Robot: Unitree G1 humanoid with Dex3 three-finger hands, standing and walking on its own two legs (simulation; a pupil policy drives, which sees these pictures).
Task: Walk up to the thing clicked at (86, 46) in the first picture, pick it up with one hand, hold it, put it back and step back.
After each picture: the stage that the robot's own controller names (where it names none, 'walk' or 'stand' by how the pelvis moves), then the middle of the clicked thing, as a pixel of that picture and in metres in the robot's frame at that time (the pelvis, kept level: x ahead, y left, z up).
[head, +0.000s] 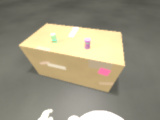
stand; (87, 43) +0.81 +0.07 -0.06
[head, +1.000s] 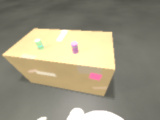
walk; (74, 47) +0.69 +0.22 -0.03
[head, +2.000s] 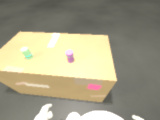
stand; (70, 56) +0.55 +0.22 -0.05
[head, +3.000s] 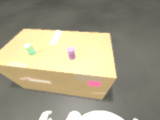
stand; (71, 53) +0.59 +0.22 -0.05
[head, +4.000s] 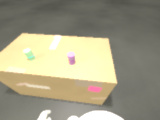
stand; (71, 58) +0.56 +0.20 -0.06
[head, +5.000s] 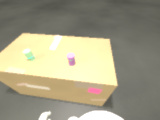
stand; (71, 59) +0.54 +0.20 -0.06
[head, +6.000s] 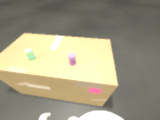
stand; (72, 59) +0.55 +0.20 -0.06
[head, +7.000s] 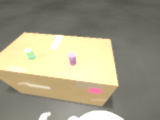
rise first; (72, 59) +0.55 +0.19 -0.06
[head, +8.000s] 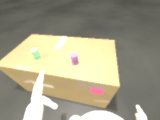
rise first; (74, 59) +0.55 +0.21 -0.05
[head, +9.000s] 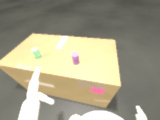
go down; (75, 58) +0.56 +0.21 -0.05
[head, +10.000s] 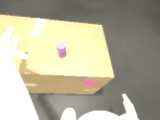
go down; (61, 50) +0.53 +0.20 -0.01
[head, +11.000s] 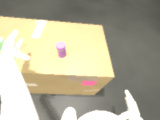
approach; (61, 50) +0.54 +0.20 +0.00
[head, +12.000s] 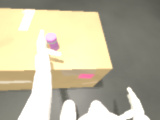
close in; (52, 42) +0.55 +0.23 +0.03
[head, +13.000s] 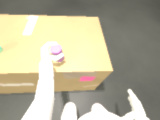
lift; (58, 53) +0.48 +0.19 +0.03
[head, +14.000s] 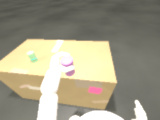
lift; (68, 66) +0.33 +0.16 +0.15
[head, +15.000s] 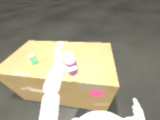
hold; (71, 66) +0.33 +0.14 +0.16
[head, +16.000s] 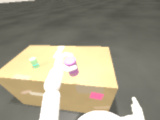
hold; (72, 66) +0.33 +0.14 +0.16
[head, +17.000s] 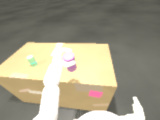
crouch; (70, 62) +0.36 +0.15 +0.16
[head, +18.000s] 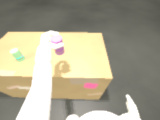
lower; (58, 45) +0.48 +0.21 +0.15
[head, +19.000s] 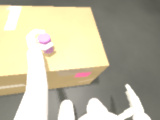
lower; (46, 44) +0.53 +0.22 +0.04
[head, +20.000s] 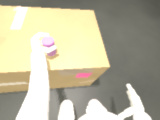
lower; (49, 46) +0.51 +0.21 +0.03
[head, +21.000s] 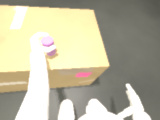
lower; (49, 46) +0.52 +0.21 +0.03
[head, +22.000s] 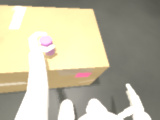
lower; (48, 46) +0.52 +0.22 +0.03
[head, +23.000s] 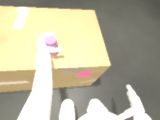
open; (52, 46) +0.52 +0.20 +0.04
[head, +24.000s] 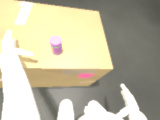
sink last; (56, 46) +0.50 +0.19 +0.03
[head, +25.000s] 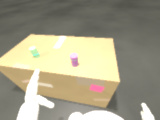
sink last; (74, 60) +0.53 +0.21 -0.01
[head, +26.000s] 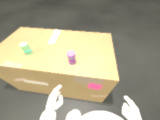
stand; (71, 58) +0.51 +0.20 -0.01
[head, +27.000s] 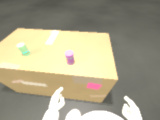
stand; (69, 57) +0.51 +0.20 +0.00
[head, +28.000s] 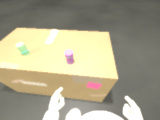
stand; (69, 57) +0.51 +0.21 +0.01
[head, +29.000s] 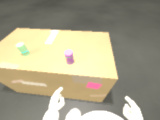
stand; (69, 57) +0.51 +0.21 +0.01
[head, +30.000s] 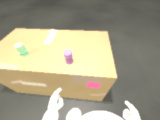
stand; (68, 57) +0.51 +0.20 +0.01
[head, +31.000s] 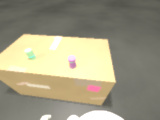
stand; (72, 62) +0.52 +0.19 -0.05
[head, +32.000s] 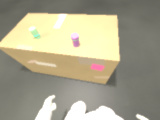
walk; (75, 40) +0.65 +0.19 -0.03
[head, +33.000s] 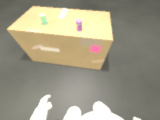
walk; (79, 25) +0.95 +0.15 -0.04
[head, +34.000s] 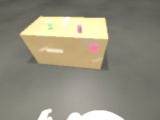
stand; (79, 28) +1.10 +0.22 -0.04
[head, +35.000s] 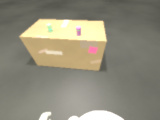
stand; (78, 31) +1.10 +0.22 -0.06
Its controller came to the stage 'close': yes
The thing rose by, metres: 0.23
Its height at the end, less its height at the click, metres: +0.00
